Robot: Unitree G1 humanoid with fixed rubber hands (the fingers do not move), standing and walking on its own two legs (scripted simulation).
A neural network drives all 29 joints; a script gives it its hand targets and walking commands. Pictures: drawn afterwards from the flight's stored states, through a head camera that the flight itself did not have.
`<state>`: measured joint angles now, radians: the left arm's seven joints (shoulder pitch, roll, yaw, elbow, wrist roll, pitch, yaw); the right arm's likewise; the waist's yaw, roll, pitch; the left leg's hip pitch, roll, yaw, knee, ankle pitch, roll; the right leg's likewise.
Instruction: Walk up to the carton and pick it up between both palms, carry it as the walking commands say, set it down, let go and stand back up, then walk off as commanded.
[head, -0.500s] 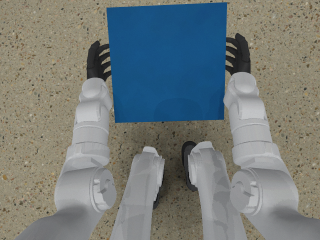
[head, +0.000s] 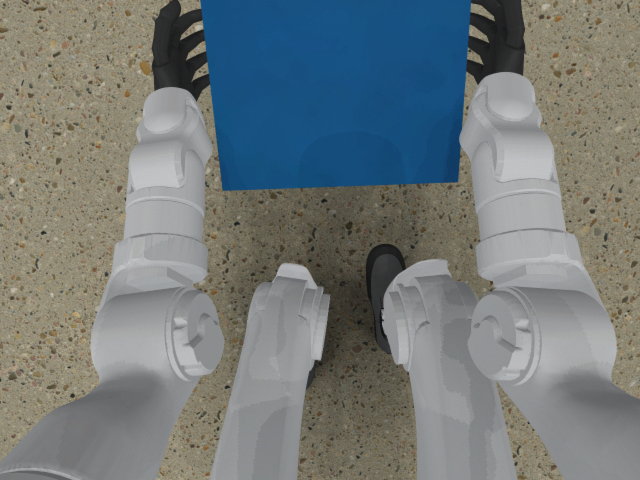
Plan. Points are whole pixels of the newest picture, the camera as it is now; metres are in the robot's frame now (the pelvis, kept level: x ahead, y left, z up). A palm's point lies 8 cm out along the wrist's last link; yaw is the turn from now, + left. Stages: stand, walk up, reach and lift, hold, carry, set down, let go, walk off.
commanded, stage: set down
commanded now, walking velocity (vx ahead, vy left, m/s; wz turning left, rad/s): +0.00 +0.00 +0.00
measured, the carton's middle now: (333, 73) +0.54 +0.01 -0.24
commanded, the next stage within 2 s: none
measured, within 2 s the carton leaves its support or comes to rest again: neither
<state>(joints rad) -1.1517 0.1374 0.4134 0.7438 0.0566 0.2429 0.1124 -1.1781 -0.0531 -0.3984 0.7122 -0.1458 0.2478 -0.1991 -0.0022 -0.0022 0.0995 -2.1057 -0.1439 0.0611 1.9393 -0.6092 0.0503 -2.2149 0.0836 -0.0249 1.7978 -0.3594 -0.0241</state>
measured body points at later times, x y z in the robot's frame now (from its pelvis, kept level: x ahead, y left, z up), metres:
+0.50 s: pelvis -0.01 +0.00 -0.05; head +0.37 +0.01 +0.19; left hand +0.53 +0.16 -0.24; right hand +0.55 -0.18 -0.22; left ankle +0.08 +0.08 -0.42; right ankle +0.15 -0.09 -0.42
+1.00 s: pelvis -0.01 +0.00 -0.06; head +0.36 +0.01 +0.19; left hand +0.54 +0.16 -0.24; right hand +0.55 -0.18 -0.23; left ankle +0.08 +0.08 -0.42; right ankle +0.15 -0.09 -0.42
